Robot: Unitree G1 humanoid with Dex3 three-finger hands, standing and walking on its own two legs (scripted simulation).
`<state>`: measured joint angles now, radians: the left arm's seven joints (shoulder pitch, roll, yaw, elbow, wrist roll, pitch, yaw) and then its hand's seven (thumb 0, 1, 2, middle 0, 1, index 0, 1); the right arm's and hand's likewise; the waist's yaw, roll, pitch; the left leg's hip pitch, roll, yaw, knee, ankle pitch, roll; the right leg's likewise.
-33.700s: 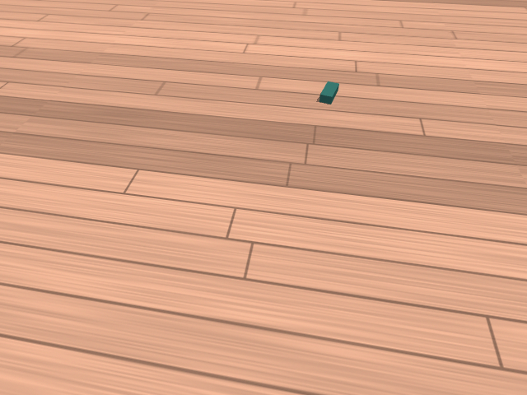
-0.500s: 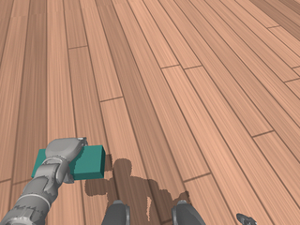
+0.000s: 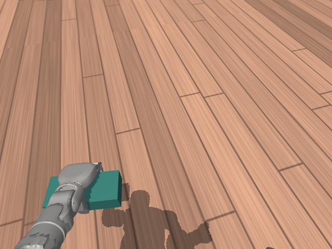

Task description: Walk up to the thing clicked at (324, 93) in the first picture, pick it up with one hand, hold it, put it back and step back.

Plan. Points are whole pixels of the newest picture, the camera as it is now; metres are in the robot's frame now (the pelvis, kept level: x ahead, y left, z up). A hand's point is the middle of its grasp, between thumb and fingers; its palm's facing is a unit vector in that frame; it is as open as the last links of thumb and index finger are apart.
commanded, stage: hold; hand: left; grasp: from above
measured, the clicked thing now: (85, 191) +0.32 +0.23 -0.11
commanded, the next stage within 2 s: crouch in 1.90 s
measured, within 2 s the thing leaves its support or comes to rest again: neither
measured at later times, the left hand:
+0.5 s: hand (81, 182) +0.32 +0.22 -0.04, palm faces -0.48 -0.03 -0.88, open 11.2 cm
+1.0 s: hand (80, 189) +0.29 +0.21 -0.02, palm faces -0.48 -0.03 -0.88, open 11.2 cm
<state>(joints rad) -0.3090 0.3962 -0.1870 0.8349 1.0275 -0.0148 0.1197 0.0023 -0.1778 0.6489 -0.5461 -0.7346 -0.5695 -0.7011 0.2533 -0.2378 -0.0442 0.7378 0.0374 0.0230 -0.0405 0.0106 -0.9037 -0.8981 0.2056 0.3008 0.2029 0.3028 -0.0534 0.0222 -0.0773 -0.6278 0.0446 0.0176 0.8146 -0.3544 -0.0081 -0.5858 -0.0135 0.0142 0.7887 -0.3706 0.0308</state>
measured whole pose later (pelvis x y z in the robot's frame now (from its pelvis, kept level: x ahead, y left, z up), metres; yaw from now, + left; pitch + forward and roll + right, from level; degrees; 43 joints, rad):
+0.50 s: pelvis +0.02 +0.00 +0.02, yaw +0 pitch +5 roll +0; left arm -0.27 0.40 -0.20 0.74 1.03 -0.04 0.03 0.00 -0.17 0.64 -0.54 -0.74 -0.56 -0.70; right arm 0.23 -0.25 -0.05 0.71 0.05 0.06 -0.04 0.01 -0.90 -0.89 0.21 0.30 0.20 0.30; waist -0.02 0.03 -0.06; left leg -0.43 0.04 0.04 0.64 -0.31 -0.01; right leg -0.40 -0.02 0.03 0.63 -0.33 0.03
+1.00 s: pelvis +0.00 -0.01 +0.03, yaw -1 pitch +2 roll +0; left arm -0.23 0.41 -0.21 0.68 1.02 -0.05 -0.01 0.00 -0.17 0.64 -0.53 -0.74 -0.56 -0.71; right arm 0.20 -0.25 -0.04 0.69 0.06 0.08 -0.05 0.01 -0.90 -0.90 0.20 0.30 0.20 0.30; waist -0.01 0.04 -0.02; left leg -0.34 0.04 0.04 0.54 -0.24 -0.02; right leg -0.32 -0.01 0.03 0.56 -0.27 0.02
